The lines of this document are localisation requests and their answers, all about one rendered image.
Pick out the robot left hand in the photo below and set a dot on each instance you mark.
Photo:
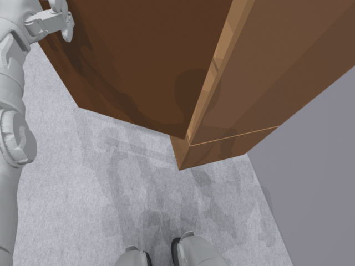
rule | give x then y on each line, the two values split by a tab
34	22

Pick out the right robot shin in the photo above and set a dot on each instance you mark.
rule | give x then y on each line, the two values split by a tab
187	234

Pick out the right robot thigh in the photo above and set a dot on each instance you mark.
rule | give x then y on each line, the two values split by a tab
197	251

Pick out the robot left upper arm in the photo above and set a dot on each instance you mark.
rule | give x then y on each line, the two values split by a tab
18	147

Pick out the left robot forearm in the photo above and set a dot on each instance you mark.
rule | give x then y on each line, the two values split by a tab
13	50

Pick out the cupboard door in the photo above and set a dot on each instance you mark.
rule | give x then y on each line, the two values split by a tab
139	61

